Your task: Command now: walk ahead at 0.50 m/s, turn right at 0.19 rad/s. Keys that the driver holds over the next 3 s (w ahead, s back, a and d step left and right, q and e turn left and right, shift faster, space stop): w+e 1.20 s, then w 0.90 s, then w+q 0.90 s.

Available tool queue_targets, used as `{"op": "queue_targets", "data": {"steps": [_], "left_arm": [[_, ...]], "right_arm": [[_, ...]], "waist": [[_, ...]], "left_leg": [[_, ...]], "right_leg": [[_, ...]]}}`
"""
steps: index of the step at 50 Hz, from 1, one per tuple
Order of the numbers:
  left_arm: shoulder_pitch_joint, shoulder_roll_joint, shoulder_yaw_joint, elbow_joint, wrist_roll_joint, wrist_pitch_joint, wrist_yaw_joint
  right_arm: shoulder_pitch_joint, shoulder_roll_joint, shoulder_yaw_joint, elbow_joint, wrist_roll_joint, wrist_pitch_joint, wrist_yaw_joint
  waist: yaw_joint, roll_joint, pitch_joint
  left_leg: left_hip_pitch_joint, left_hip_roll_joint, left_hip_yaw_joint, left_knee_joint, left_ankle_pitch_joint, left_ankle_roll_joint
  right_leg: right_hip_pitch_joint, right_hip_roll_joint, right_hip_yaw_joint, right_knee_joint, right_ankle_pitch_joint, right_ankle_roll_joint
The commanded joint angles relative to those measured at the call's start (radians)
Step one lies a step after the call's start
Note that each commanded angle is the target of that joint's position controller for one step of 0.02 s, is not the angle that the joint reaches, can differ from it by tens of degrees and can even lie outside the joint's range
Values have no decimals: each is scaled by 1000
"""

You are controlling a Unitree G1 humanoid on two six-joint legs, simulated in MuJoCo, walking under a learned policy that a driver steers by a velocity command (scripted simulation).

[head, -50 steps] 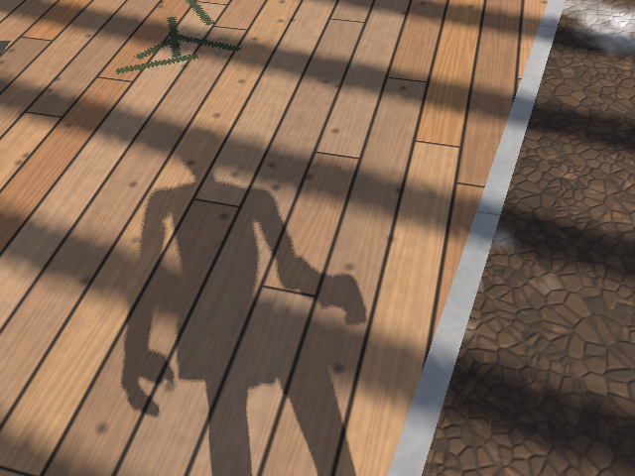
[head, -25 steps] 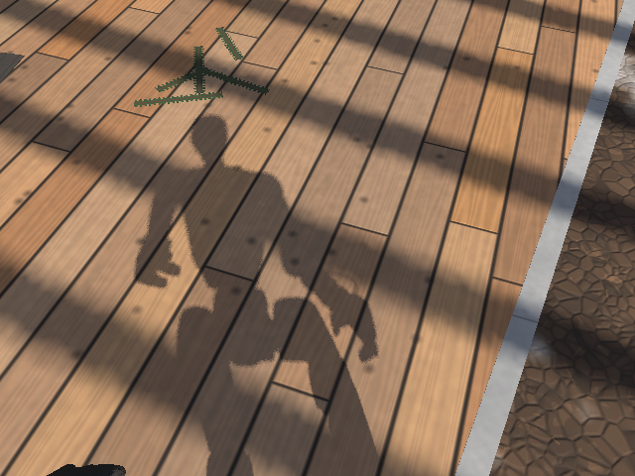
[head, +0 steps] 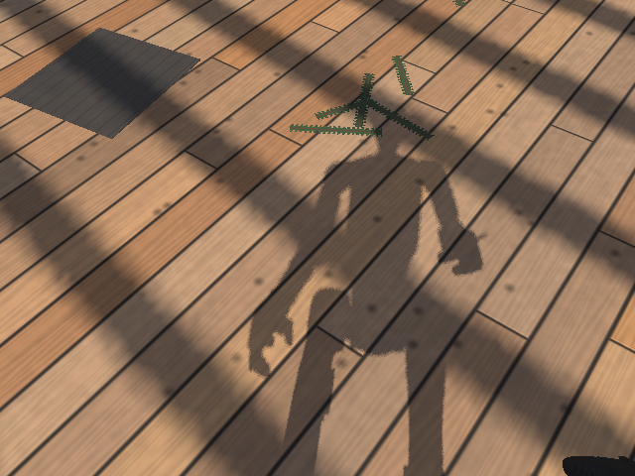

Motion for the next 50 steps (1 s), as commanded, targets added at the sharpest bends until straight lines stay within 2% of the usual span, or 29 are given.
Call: {"op": "queue_targets", "data": {"steps": [1, 3, 5, 6, 7, 8, 9, 10, 11, 12, 14, 18, 22, 25, 28, 30, 31, 32, 33, 34, 35, 36, 37, 38, 39, 42, 45, 48, 50], "left_arm": [[-49, 193, 43, -75, -14, -9, 7], [-23, 197, 44, -66, -20, 0, 11], [-27, 203, 45, -65, -21, 9, 16], [-24, 187, 40, -67, -15, 12, 18], [-36, 142, 25, -79, -5, 10, 17], [-25, 54, -3, -110, 29, 6, 20], [73, 49, -6, -141, -15, -6, 24], [30, 143, 17, -121, -31, -3, 29], [-38, 165, 27, -130, -30, 2, 26], [-53, 148, 28, -124, -23, 9, 26], [-71, 121, 30, -136, -14, 25, 19], [-135, 81, 23, -179, -8, 45, 11], [-234, 65, 10, -216, -7, 43, -11], [-333, 65, 4, -259, -8, 42, -30], [-391, 85, 8, -301, -8, 46, -43], [-361, 115, 24, -313, -2, 52, -45], [-284, 144, 41, -300, 0, 57, -42], [-127, 190, 70, -260, -4, 62, -32], [38, 267, 103, -220, -10, 73, -12], [-17, 377, 110, -238, -17, 61, -7], [12, 280, 82, -268, -10, 43, -15], [-19, 232, 65, -253, 2, 28, -20], [-74, 215, 59, -255, 0, 20, -19], [-137, 188, 51, -264, 3, 19, -16], [-172, 170, 43, -279, 17, 16, -11], [-173, 175, 43, -269, 11, 7, 1], [-122, 198, 50, -240, 5, 10, 21], [-79, 203, 52, -214, -2, 17, 31], [-47, 211, 56, -194, -8, 21, 32]], "right_arm": [[-82, -38, 0, -69, 12, -24, 16], [-107, -66, -8, -78, 17, -32, 22], [-64, -95, -22, -65, 17, -39, 20], [9, -120, -37, -41, 12, -39, 12], [127, -163, -55, -20, -2, -40, 0], [288, -238, -72, 2, -12, -31, -12], [302, -261, -76, 18, -18, -16, -6], [257, -176, -56, 11, -5, -16, -2], [212, -125, -41, 12, 1, -19, -2], [156, -95, -30, 14, -6, -22, 1], [100, -67, -25, 29, -17, -28, -1], [101, -98, -44, 67, -15, -46, -10], [110, -140, -55, 95, -11, -39, -17], [153, -175, -64, 123, 2, -28, -19], [182, -206, -75, 145, 18, -11, -18], [181, -238, -84, 148, 28, 1, -21], [179, -251, -88, 147, 33, 8, -23], [172, -241, -83, 145, 36, 13, -26], [194, -195, -64, 130, 10, 8, -29], [284, -53, -16, 68, -30, -16, -13], [173, -143, -29, 64, 2, -49, 1], [79, -185, -41, 33, 37, -63, 6], [67, -165, -33, 31, 26, -70, -1], [76, -163, -36, 43, 1, -69, -9], [102, -167, -40, 50, -6, -59, -10], [108, -138, -37, 55, -21, -30, -13], [-2, -103, -23, 26, -24, -24, -14], [-111, -80, -11, 3, -15, -32, -2], [-165, -84, -10, -14, -5, -39, 7]], "waist": [[-30, -142, 8], [-37, -148, 7], [-81, -147, -12], [-118, -139, -49], [-179, -105, -129], [-225, 95, -275], [-174, 346, -326], [-188, 189, -205], [-182, 134, -111], [-151, 80, -71], [-111, 101, -18], [-99, 40, 14], [-126, 18, 41], [-159, 0, 71], [-165, 3, 84], [-130, 36, 37], [-80, 47, -17], [8, 27, -99], [71, -74, -190], [-65, -344, -277], [22, -205, -378], [25, -152, -224], [-21, -74, -143], [-63, -50, -92], [-99, -77, -81], [-121, -71, -58], [-88, -78, -20], [-45, -106, -3], [-26, -114, 7]], "left_leg": [[106, -46, 33, -159, 108, -17], [160, -51, 12, -227, 120, -5], [286, -54, 14, -295, 112, 21], [412, -58, 26, -320, 90, 40], [604, 24, -38, -314, 72, 77], [856, 238, -246, -291, 98, 126], [950, 374, -617, -425, -192, 253], [848, 330, -584, -474, -328, 238], [753, 288, -438, -482, -286, 206], [663, 242, -338, -506, -176, 190], [547, 195, -193, -554, -22, 183], [503, 200, -47, -609, 156, 207], [507, 182, 91, -620, 211, 190], [554, 199, 147, -616, 209, 173], [644, 224, 188, -563, 298, 148], [680, 220, 228, -439, 612, 125], [676, 208, 251, -306, 769, 112], [600, 172, 283, -99, 800, 83], [350, 129, 283, 206, 499, 38], [-92, -75, 183, 549, -410, -20], [-176, -73, -33, 637, -422, -4], [-240, -35, -28, 616, -321, 17], [-205, 6, -25, 534, -236, 25], [-140, 35, -25, 450, -186, 17], [-70, 54, -36, 408, -148, 11], [-21, 42, -12, 306, -91, -33], [-42, 16, -6, 110, 79, -64], [25, -30, -2, -102, 235, -64], [63, -51, -5, -175, 264, -57]], "right_leg": [[-55, -218, 204, -106, 170, -183], [-36, -240, 245, -80, 118, -162], [-47, -238, 258, -22, 101, -130], [-74, -203, 239, 52, 139, -105], [-156, -141, 193, 235, 118, -67], [-341, -49, 94, 569, -211, -16], [-608, 1, 65, 820, -410, 8], [-679, -57, 111, 932, -338, 17], [-698, -83, 101, 944, -249, 16], [-657, -112, 95, 928, -176, 26], [-597, -150, 92, 876, -100, 37], [-608, -159, 86, 787, 5, 59], [-565, -150, 49, 563, 188, 47], [-548, -139, 7, 442, 218, 19], [-543, -120, -30, 373, 139, -21], [-436, -60, -90, 356, 35, -60], [-320, -16, -120, 342, -1, -85], [-93, 34, -133, 281, 53, -121], [220, -55, 39, 266, 73, -175], [507, -315, 627, 147, -122, -360], [521, -363, 809, 5, -254, -372], [414, -338, 671, -15, -182, -319], [270, -297, 558, -11, -81, -290], [144, -256, 462, -15, 37, -267], [59, -229, 411, -32, 120, -259], [-58, -196, 336, -68, 250, -271], [-93, -156, 276, -71, 257, -244], [-115, -120, 255, -55, 172, -200], [-106, -130, 286, -41, 131, -188]]}}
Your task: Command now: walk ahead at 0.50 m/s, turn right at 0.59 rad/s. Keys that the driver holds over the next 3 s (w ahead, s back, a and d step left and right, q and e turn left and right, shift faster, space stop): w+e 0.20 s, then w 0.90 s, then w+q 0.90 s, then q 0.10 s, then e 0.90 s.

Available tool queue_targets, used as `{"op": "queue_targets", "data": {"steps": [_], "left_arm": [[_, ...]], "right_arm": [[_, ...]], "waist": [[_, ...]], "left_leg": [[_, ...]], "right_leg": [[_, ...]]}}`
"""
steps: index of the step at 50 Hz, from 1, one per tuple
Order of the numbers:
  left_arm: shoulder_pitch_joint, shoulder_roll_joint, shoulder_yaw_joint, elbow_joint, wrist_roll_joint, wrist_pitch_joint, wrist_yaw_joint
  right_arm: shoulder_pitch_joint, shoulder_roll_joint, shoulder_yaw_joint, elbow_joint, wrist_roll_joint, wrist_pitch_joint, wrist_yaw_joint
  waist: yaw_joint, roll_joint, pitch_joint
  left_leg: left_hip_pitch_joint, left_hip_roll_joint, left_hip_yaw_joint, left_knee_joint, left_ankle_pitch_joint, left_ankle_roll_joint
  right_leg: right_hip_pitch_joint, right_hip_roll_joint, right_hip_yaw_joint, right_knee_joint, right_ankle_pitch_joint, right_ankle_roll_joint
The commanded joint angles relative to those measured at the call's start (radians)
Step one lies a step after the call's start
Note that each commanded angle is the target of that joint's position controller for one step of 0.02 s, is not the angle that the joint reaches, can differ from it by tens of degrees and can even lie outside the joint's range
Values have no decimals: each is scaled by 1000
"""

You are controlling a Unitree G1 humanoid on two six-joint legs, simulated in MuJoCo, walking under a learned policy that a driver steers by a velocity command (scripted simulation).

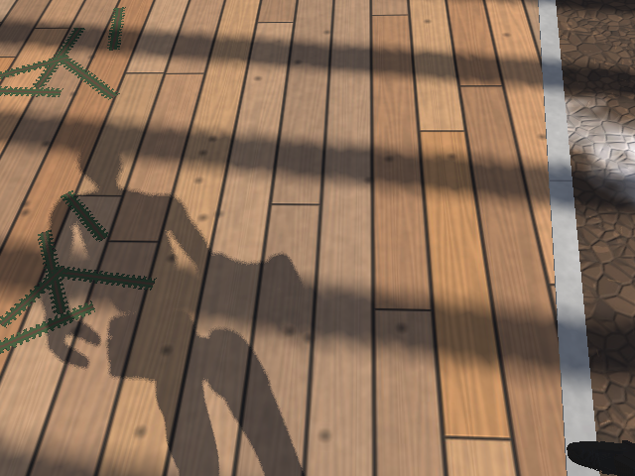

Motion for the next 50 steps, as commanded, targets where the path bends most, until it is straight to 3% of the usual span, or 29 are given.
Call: {"op": "queue_targets", "data": {"steps": [1, 5, 6, 7, 8, 9, 10, 11, 12, 13, 14, 16, 18, 22, 26, 29, 31, 32, 33, 34, 35, 36, 37, 38, 39, 41, 43, 45, 50], "left_arm": [[20, 177, 53, -40, -9, -9, 10], [23, 168, 56, -25, -9, 7, 18], [10, 158, 54, -28, -8, 11, 18], [1, 125, 42, -35, -5, 11, 16], [2, 68, 20, -54, 10, 9, 12], [141, 13, 2, -81, -18, 1, 12], [136, 116, 17, -59, -28, -1, 17], [28, 167, 32, -62, -21, 2, 16], [-26, 157, 32, -70, -9, 4, 18], [-68, 140, 32, -82, 2, 1, 15], [-69, 119, 30, -87, -2, 1, 8], [-57, 78, 21, -84, -9, 4, 0], [-99, 55, 10, -98, 0, 3, -2], [-211, 31, -9, -119, 7, -16, -19], [-332, 36, -12, -149, -4, -28, -35], [-362, 60, -3, -167, -6, -31, -44], [-235, 100, 22, -132, 4, -31, -40], [-89, 147, 47, -87, 8, -27, -32], [94, 230, 69, -58, 17, -18, -16], [95, 279, 71, -51, 17, -16, -21], [74, 181, 47, -58, 8, -20, -26], [11, 152, 34, -59, 6, -26, -27], [-44, 133, 27, -61, 10, -29, -30], [-86, 110, 21, -61, 15, -32, -34], [-108, 98, 18, -61, 23, -38, -35], [-117, 95, 20, -44, 17, -52, -34], [-102, 114, 26, -21, 15, -61, -29], [-76, 126, 29, 2, 15, -60, -21], [6, 160, 37, 61, 4, -49, -9]], "right_arm": [[-117, -70, -13, -90, 12, -23, 12], [-86, -115, -34, -89, 17, -39, 21], [-26, -125, -43, -74, 17, -43, 17], [73, -151, -59, -54, 9, -48, 10], [225, -202, -73, -41, -6, -50, 1], [316, -272, -91, -5, -13, -34, 3], [300, -183, -74, -13, 15, -29, 9], [264, -121, -57, -20, 16, -23, 6], [220, -102, -47, -20, 4, -16, 6], [196, -81, -39, -10, 0, -12, 7], [186, -69, -32, -3, -8, -14, 5], [187, -63, -32, 16, 1, -21, 7], [196, -95, -40, 36, 10, -25, 7], [213, -138, -47, 64, 23, -15, 3], [293, -165, -48, 106, 36, 2, 3], [318, -184, -52, 132, 44, 20, 0], [299, -193, -51, 137, 49, 30, -6], [306, -167, -40, 135, 41, 30, -9], [305, -104, -13, 102, 6, 24, -11], [408, -16, 15, 88, 12, 5, -3], [332, -130, -13, 97, 34, -7, 4], [250, -155, -23, 68, 51, -15, 8], [215, -138, -20, 67, 43, -16, 4], [207, -128, -23, 68, 27, -12, 2], [229, -113, -22, 74, 25, -4, 4], [247, -77, -16, 84, 23, 14, 2], [192, -65, -13, 66, 15, 26, -2], [122, -55, -9, 47, 9, 25, 0], [-48, -35, 6, 5, 19, 8, 22]], "waist": [[8, -113, -18], [-21, -157, -29], [-54, -171, -46], [-104, -161, -112], [-167, -64, -255], [-109, 272, -376], [-129, 204, -317], [-157, 114, -188], [-142, 51, -117], [-128, 41, -59], [-104, 62, -41], [-83, 81, -37], [-81, 65, -20], [-110, 39, -8], [-152, 41, 9], [-136, 57, 19], [-47, 53, -56], [19, 35, -151], [82, -115, -304], [7, -350, -406], [42, -219, -330], [27, -183, -197], [-2, -111, -134], [-31, -101, -87], [-62, -122, -83], [-87, -115, -74], [-86, -97, -37], [-68, -82, -13], [-6, -79, 26]], "left_leg": [[130, -60, 35, -113, 76, 5], [210, -76, 18, -189, -60, 46], [293, -80, 36, -219, -79, 66], [458, -55, 31, -243, -75, 100], [724, 109, -120, -214, -126, 164], [1039, 328, -580, -296, -349, 330], [1009, 346, -682, -355, -578, 320], [887, 294, -529, -375, -562, 276], [768, 248, -403, -387, -439, 251], [671, 208, -317, -410, -331, 250], [607, 178, -250, -434, -264, 245], [556, 156, -174, -473, -190, 262], [542, 165, -125, -507, -115, 286], [541, 140, -8, -529, -10, 274], [577, 149, 33, -509, 5, 250], [654, 190, 27, -463, 76, 229], [652, 160, 81, -300, 332, 195], [577, 112, 124, -118, 374, 166], [356, 53, 169, 221, 49, 122], [27, -106, 104, 505, -586, 79], [-79, -50, 13, 599, -589, 90], [-123, -9, 34, 593, -493, 102], [-90, 28, 50, 552, -409, 98], [-53, 51, 50, 497, -353, 88], [5, 69, 42, 473, -315, 80], [43, 71, 51, 429, -280, 62], [1, 74, 52, 346, -210, 43], [-24, 71, 54, 223, -101, 34], [44, 20, 92, -46, 94, 44]], "right_leg": [[-71, -223, 194, -80, 149, -123], [23, -255, 298, 28, 163, -99], [18, -241, 303, 72, 196, -85], [-12, -191, 270, 184, 241, -54], [-137, -131, 190, 455, 113, -15], [-502, 7, 57, 777, -346, 57], [-632, -76, 71, 913, -347, 72], [-659, -107, 56, 941, -251, 79], [-628, -136, 24, 923, -181, 83], [-610, -157, 21, 875, -137, 85], [-564, -178, 18, 841, -110, 81], [-523, -187, -5, 770, -102, 81], [-540, -196, -23, 671, -66, 89], [-500, -208, -77, 428, 137, 94], [-431, -178, -116, 268, 220, 86], [-401, -159, -125, 199, 147, 49], [-187, -113, -167, 130, 145, 8], [36, -114, -161, 130, 158, -21], [335, -331, 87, 162, 202, -89], [539, -510, 542, 18, -28, -234], [475, -482, 542, -36, -144, -203], [355, -446, 401, -54, -92, -172], [234, -402, 303, -76, 14, -158], [140, -367, 231, -106, 105, -151], [77, -348, 189, -134, 158, -148], [16, -334, 127, -181, 223, -161], [-5, -330, 77, -211, 269, -167], [1, -316, 31, -225, 282, -156], [23, -300, -45, -232, 241, -118]]}}
Over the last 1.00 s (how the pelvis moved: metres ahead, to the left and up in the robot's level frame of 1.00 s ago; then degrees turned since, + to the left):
0.48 -0.12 0.00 -33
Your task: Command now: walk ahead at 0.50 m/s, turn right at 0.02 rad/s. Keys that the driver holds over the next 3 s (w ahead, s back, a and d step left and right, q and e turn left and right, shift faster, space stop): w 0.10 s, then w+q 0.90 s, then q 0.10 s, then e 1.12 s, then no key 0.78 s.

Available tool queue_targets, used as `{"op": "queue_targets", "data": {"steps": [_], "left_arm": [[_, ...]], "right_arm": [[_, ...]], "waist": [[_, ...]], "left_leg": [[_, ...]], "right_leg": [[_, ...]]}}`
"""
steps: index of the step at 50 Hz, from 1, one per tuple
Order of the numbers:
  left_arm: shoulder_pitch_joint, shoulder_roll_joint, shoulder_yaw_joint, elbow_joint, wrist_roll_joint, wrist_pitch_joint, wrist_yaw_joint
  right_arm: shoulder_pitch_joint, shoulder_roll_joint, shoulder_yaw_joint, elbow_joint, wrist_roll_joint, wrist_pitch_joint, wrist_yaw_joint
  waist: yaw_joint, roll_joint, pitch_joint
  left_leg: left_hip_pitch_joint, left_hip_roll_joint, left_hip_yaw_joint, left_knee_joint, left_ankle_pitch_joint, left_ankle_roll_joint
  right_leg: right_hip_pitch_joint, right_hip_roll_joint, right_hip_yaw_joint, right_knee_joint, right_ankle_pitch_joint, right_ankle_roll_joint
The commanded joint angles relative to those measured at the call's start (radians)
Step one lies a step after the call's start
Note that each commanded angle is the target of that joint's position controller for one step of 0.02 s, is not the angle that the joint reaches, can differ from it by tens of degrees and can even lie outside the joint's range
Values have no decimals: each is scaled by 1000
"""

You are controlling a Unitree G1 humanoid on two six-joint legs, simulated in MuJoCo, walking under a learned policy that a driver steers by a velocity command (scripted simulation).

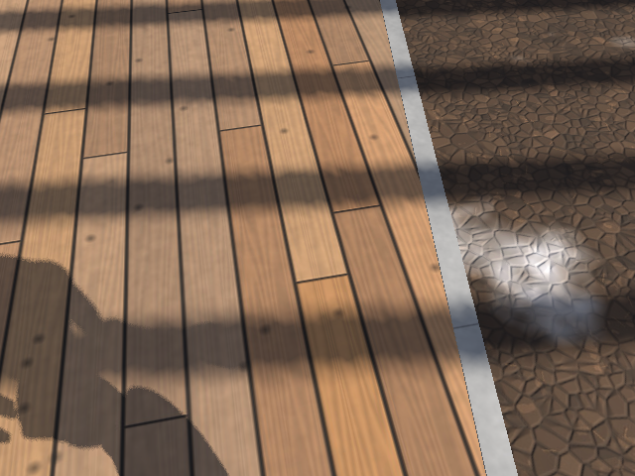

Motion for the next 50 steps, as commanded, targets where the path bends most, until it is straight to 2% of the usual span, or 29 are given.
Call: {"op": "queue_targets", "data": {"steps": [1, 4, 6, 7, 8, 9, 10, 11, 12, 13, 14, 15, 17, 19, 24, 28, 31, 32, 33, 34, 35, 36, 37, 38, 39, 41, 43, 46, 50], "left_arm": [[3, 175, 43, -32, -9, -10, 9], [32, 181, 47, 3, -14, 6, 15], [20, 194, 52, 15, -14, 17, 21], [2, 203, 55, 14, -11, 23, 24], [-12, 196, 52, 12, -7, 30, 29], [0, 169, 40, -2, 7, 34, 38], [110, 74, 8, -38, 21, 15, 28], [84, 72, 2, -24, 18, -10, 22], [-1, 149, 21, -53, -15, -34, 10], [-80, 153, 19, -75, -29, -48, 8], [-121, 148, 20, -84, -14, -53, 13], [-121, 149, 28, -84, 5, -49, 19], [-99, 121, 26, -87, 17, -34, 20], [-128, 103, 22, -100, 19, -20, 25], [-325, 65, 7, -152, 13, -27, 18], [-422, 84, 10, -181, -4, -41, 1], [-389, 119, 24, -177, -7, -54, -6], [-322, 131, 32, -158, -6, -58, -3], [-217, 164, 47, -137, 5, -63, 4], [-56, 224, 63, -121, 15, -61, 13], [-5, 280, 77, -86, 16, -43, 6], [-37, 181, 56, -104, 2, -38, 1], [-76, 130, 42, -110, 1, -35, 4], [-124, 116, 34, -111, 10, -33, 4], [-154, 95, 29, -101, 13, -30, 4], [-175, 82, 26, -87, 17, -35, 5], [-171, 99, 34, -69, 10, -42, 5], [-161, 135, 47, -46, 10, -41, 9], [-141, 166, 54, -24, 4, -28, 15]], "right_arm": [[-115, -45, -2, -83, 6, -19, 14], [-159, -61, -5, -110, 9, -25, 29], [-123, -80, -11, -104, 9, -28, 35], [-68, -100, -20, -90, 9, -27, 35], [50, -131, -40, -53, 7, -25, 29], [204, -184, -63, -14, 7, -20, 21], [311, -287, -89, -6, -2, -12, 14], [329, -228, -75, 4, 22, -7, 19], [270, -186, -59, -11, 22, -9, 17], [210, -161, -54, -30, 11, -9, 13], [163, -141, -49, -38, 3, -9, 11], [134, -111, -40, -48, -6, -12, 9], [119, -107, -40, -58, -7, -11, 3], [137, -133, -50, -55, 0, -14, -9], [217, -163, -64, -34, 16, -3, -34], [289, -161, -66, -16, 25, 14, -42], [285, -164, -71, -22, 19, 25, -48], [273, -150, -68, -28, 18, 28, -47], [268, -113, -55, -39, 12, 27, -44], [279, -49, -32, -61, -8, 23, -40], [403, -11, -19, -95, 26, 12, -39], [376, -120, -40, -71, 37, 13, -42], [277, -163, -55, -85, 32, 18, -41], [237, -148, -55, -92, 24, 23, -42], [210, -134, -58, -104, 15, 25, -38], [216, -92, -56, -114, 26, 36, -27], [189, -62, -49, -136, 24, 46, -22], [132, -48, -42, -169, 18, 47, -14], [20, -31, -31, -203, 17, 35, 12]], "waist": [[1, -95, 53], [-1, -101, 62], [-28, -120, 34], [-59, -135, -5], [-121, -127, -82], [-177, -87, -198], [-146, 132, -343], [-163, 194, -397], [-170, 131, -267], [-156, 56, -164], [-128, -1, -83], [-95, -2, -59], [-59, 29, -54], [-57, 26, -34], [-120, 23, 5], [-149, 25, 5], [-114, 58, -7], [-75, 63, -31], [-24, 45, -110], [34, -83, -262], [-29, -415, -349], [-8, -280, -255], [12, -189, -139], [-7, -122, -79], [-23, -121, -33], [-50, -167, -12], [-54, -154, 2], [-47, -122, 11], [-8, -103, 35]], "left_leg": [[51, -28, 22, -112, 87, 8], [29, -40, 13, -178, 14, 43], [80, -60, 33, -198, -62, 70], [167, -90, 64, -203, -92, 90], [333, -128, 98, -217, -88, 117], [590, -82, 29, -184, -50, 155], [991, 157, -431, -205, -179, 324], [1083, 226, -739, -381, -334, 387], [995, 208, -649, -414, -419, 342], [856, 167, -526, -426, -374, 312], [712, 132, -433, -447, -278, 298], [615, 99, -374, -470, -188, 283], [523, 70, -331, -508, -97, 296], [465, 53, -279, -533, -54, 306], [408, -10, -205, -522, -87, 244], [478, 17, -279, -450, -144, 230], [538, 41, -358, -355, -126, 207], [527, 19, -358, -301, -101, 189], [480, -35, -323, -166, -78, 159], [349, -107, -226, 123, -253, 121], [7, -215, -113, 407, -636, 69], [-99, -128, -144, 529, -597, 57], [-118, -100, -125, 552, -502, 51], [-83, -68, -102, 538, -429, 40], [-69, -43, -99, 499, -383, 34], [-8, -10, -78, 459, -341, 28], [-24, 3, -61, 413, -309, 17], [-52, 12, -52, 281, -199, 5], [9, -9, 12, 61, -23, 23]], "right_leg": [[-53, -272, 122, -87, 214, -145], [59, -318, 134, -33, 265, -129], [119, -332, 123, 22, 379, -108], [133, -321, 99, 90, 539, -92], [116, -281, 51, 239, 691, -65], [-9, -236, 1, 464, 614, -28], [-424, -100, -38, 854, 224, 58], [-620, -9, 87, 1032, -346, 77], [-729, -71, 147, 1097, -316, 58], [-736, -115, 129, 1062, -232, 43], [-709, -149, 115, 984, -169, 43], [-640, -176, 122, 912, -121, 46], [-566, -179, 117, 840, -92, 69], [-563, -172, 102, 751, -39, 96], [-498, -117, 98, 413, 263, 125], [-453, -84, 119, 293, 278, 119], [-377, -80, 126, 243, 164, 87], [-280, -80, 109, 205, 154, 63], [-98, -123, 132, 201, 139, 23], [164, -305, 304, 225, 85, -38], [414, -495, 745, 128, -155, -181], [348, -487, 766, 86, -327, -157], [235, -443, 608, 74, -268, -119], [125, -400, 488, 54, -125, -103], [51, -368, 405, 33, -23, -103], [-34, -326, 278, -15, 72, -97], [-56, -330, 204, -49, 143, -117], [-36, -337, 108, -71, 242, -130], [-21, -314, -30, -72, 295, -101]]}}
Over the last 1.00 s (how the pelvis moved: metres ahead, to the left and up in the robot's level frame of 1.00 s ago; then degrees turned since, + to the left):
0.52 -0.09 0.00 -14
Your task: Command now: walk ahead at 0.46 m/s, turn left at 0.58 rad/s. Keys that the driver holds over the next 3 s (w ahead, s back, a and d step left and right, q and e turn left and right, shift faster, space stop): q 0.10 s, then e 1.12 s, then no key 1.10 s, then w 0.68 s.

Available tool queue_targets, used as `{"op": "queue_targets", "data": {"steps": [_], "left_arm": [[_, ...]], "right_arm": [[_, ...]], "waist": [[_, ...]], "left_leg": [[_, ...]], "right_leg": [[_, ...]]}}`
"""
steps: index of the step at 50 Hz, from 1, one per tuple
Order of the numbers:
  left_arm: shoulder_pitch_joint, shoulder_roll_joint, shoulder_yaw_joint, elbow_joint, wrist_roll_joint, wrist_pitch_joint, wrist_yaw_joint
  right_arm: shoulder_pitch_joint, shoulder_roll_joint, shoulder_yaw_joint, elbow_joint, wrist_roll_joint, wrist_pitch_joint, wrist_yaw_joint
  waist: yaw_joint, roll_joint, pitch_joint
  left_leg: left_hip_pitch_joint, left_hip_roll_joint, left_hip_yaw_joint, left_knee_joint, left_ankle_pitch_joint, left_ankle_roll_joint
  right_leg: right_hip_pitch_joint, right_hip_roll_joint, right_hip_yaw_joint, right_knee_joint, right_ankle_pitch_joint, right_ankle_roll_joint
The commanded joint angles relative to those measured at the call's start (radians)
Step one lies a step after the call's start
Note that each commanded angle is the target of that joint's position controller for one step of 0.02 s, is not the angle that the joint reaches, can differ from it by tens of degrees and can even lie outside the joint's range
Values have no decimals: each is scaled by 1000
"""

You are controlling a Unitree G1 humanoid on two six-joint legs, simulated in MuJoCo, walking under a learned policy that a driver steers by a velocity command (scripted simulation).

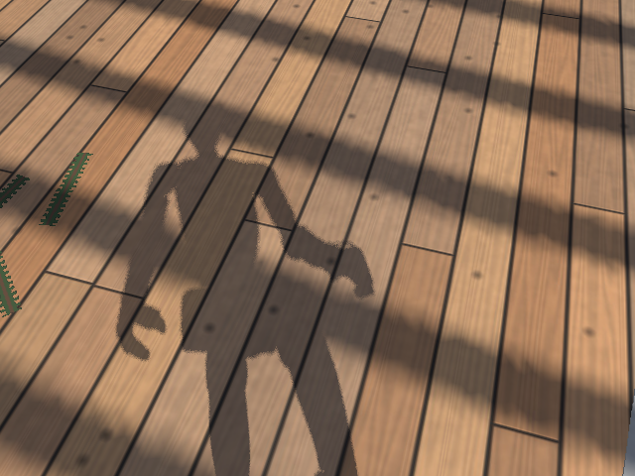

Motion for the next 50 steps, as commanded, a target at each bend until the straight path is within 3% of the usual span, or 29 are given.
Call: {"op": "queue_targets", "data": {"steps": [1, 3, 5, 6, 7, 8, 9, 10, 11, 12, 13, 15, 17, 20, 23, 25, 30, 32, 33, 34, 35, 36, 37, 38, 39, 40, 42, 46, 50], "left_arm": [[-77, 167, 36, -68, -8, -8, 9], [-64, 188, 42, -56, -19, 8, 15], [-70, 217, 51, -57, -34, 21, 23], [-63, 225, 53, -51, -45, 26, 26], [-65, 211, 45, -47, -48, 29, 26], [-36, 171, 27, -48, -24, 23, 21], [80, 36, -20, -66, 44, 13, -1], [149, 109, -22, -9, -8, 9, -15], [14, 183, 4, -22, -52, 20, -16], [-59, 163, -1, -52, -53, 28, -8], [-77, 146, -3, -36, -37, 43, 6], [0, 128, 0, -2, -24, 82, 24], [37, 104, 0, 12, -18, 102, 39], [-36, 106, 4, -20, -11, 115, 47], [-109, 112, 11, -56, -17, 128, 41], [-138, 110, 14, -76, -16, 135, 35], [-163, 96, 17, -106, -18, 135, 8], [-127, 92, 20, -102, -19, 134, -6], [-96, 99, 25, -93, -17, 132, -10], [-73, 144, 39, -90, -11, 131, -5], [-41, 266, 69, -99, -7, 129, 15], [-43, 302, 71, -117, 17, 119, 13], [-39, 262, 62, -123, 26, 98, 5], [-83, 243, 58, -125, 17, 81, 7], [-131, 219, 55, -133, -2, 75, 13], [-163, 192, 47, -140, -21, 77, 20], [-161, 181, 41, -146, -18, 85, 31], [-143, 202, 49, -147, -19, 97, 44], [-167, 219, 55, -158, -16, 111, 41]], "right_arm": [[-87, -10, 8, -94, -4, -17, 21], [-118, -20, 2, -119, -9, -16, 32], [-81, -56, -16, -127, -15, -12, 40], [-20, -74, -27, -115, -21, -12, 40], [109, -109, -50, -81, -23, -12, 32], [206, -166, -68, -58, -28, -6, 9], [185, -236, -56, -72, -48, -3, -16], [213, -180, -34, -97, -55, -8, -5], [179, -138, -26, -83, -50, -9, 5], [108, -112, -16, -63, -33, -16, 7], [52, -72, -1, -55, -31, -21, 5], [-29, -48, 6, -36, -55, -33, 4], [-80, -43, 6, -19, -69, -49, -1], [-84, -88, -13, 9, -57, -42, -27], [-67, -94, -19, 34, -49, -18, -50], [-64, -96, -22, 45, -45, -4, -56], [-59, -120, -35, 65, -34, 23, -56], [-76, -133, -41, 70, -16, 33, -57], [-72, -129, -42, 79, -4, 38, -59], [-24, -104, -39, 101, -2, 39, -57], [-28, -54, -26, 76, -42, 32, -50], [-129, -46, -22, 25, -54, 27, -54], [-164, -81, -32, 25, -44, 26, -53], [-152, -82, -36, 33, -24, 28, -53], [-124, -81, -39, 55, -23, 30, -61], [-118, -100, -45, 61, -30, 31, -68], [-103, -85, -44, 66, -27, 27, -68], [-132, -57, -33, 62, -20, 20, -65], [-138, -67, -32, 63, -17, 16, -53]], "waist": [[-11, -97, 29], [-13, -108, 29], [-50, -141, -17], [-87, -145, -58], [-163, -113, -126], [-208, -28, -196], [-95, 260, -329], [-155, 151, -598], [-182, 37, -470], [-151, 14, -310], [-119, -20, -227], [-43, 20, -175], [-15, 41, -162], [-40, 46, -141], [-72, 41, -103], [-82, 39, -84], [-89, 49, -99], [-58, 59, -119], [-38, 56, -124], [-38, -7, -117], [-65, -267, -133], [-26, -364, -123], [-1, -218, -162], [-33, -187, -147], [-56, -146, -140], [-69, -149, -133], [-81, -161, -156], [-61, -167, -149], [-51, -199, -132]], "left_leg": [[34, -6, 41, -143, 109, 14], [75, -32, 78, -206, 89, 30], [164, -83, 116, -237, 14, 62], [270, -119, 123, -266, -10, 86], [463, -151, 116, -349, 87, 120], [705, -78, 16, -373, 382, 159], [1048, 225, -325, -237, 976, 311], [1080, 367, -546, -332, 804, 443], [956, 289, -401, -385, 702, 390], [818, 234, -288, -422, 578, 334], [684, 198, -227, -463, 498, 296], [440, 156, -111, -548, 444, 268], [370, 145, -33, -585, 427, 271], [407, 159, 3, -616, 276, 268], [450, 188, -6, -658, 30, 270], [481, 204, -2, -662, -25, 268], [576, 227, 48, -581, 133, 248], [596, 218, 86, -502, 211, 210], [576, 197, 117, -444, 191, 168], [517, 141, 166, -339, 91, 92], [280, 23, 259, -72, -197, -9], [46, -124, 169, 134, -582, -66], [20, -109, 41, 266, -582, -59], [-1, -92, 10, 288, -493, -46], [-11, -81, -3, 266, -425, -45], [-5, -73, -13, 244, -375, -50], [54, -97, -8, 239, -308, -64], [93, -114, -17, 39, -254, -84], [203, -131, -25, -94, -246, -89]], "right_leg": [[-23, -258, 57, -87, 383, -139], [13, -265, 17, -28, 540, -115], [53, -270, -8, 88, 766, -89], [41, -266, -6, 188, 865, -79], [-11, -236, -20, 347, 839, -53], [-181, -181, -33, 579, 583, -4], [-525, -51, 5, 958, -479, 58], [-525, -23, 245, 1116, -535, 57], [-560, -66, 255, 1116, -453, 55], [-610, -98, 229, 1034, -381, 53], [-577, -128, 229, 972, -326, 62], [-376, -137, 229, 892, -225, 85], [-312, -126, 217, 811, -177, 102], [-364, -130, 200, 720, -104, 98], [-429, -142, 192, 683, -86, 90], [-452, -142, 180, 654, -105, 85], [-403, -108, 116, 517, -154, 59], [-324, -77, 77, 373, -79, 32], [-254, -56, 65, 259, 19, 7], [-169, -67, 134, 145, 182, -36], [-5, -280, 425, 133, 591, -129], [25, -428, 643, 117, 739, -327], [26, -393, 594, 110, 698, -346], [27, -334, 510, 120, 648, -292], [22, -290, 465, 128, 599, -241], [11, -277, 449, 125, 588, -218], [-15, -249, 430, 126, 625, -218], [-5, -225, 451, 134, 543, -211], [-87, -213, 510, 136, 439, -213]]}}
Over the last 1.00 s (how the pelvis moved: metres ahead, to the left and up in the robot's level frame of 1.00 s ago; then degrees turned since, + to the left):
0.55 0.08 0.00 27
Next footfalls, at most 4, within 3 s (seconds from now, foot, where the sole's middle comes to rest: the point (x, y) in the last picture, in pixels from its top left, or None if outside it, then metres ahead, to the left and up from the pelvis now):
0.16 left None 0.26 0.14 -0.78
0.68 right None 0.22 -0.10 -0.78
1.16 left None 0.32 0.11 -0.78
1.52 right None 0.19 -0.11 -0.78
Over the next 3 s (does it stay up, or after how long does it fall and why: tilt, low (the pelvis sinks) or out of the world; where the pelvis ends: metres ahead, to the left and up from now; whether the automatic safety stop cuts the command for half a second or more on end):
stays up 0.43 -0.10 -0.02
